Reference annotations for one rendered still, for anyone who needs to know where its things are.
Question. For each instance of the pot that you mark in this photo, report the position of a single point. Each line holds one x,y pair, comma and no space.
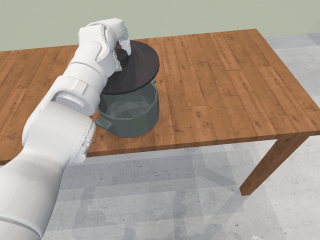
129,115

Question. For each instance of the robot left upper arm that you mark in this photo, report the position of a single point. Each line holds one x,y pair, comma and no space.
30,183

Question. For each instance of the left robot hand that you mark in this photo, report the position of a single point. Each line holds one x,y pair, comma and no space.
122,36

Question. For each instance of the table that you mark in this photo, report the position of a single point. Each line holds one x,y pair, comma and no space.
214,88

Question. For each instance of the knob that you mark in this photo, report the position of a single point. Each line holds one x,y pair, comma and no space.
122,56

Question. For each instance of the lid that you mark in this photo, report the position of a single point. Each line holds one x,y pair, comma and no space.
141,69

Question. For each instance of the robot left forearm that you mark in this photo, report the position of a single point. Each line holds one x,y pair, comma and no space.
80,86

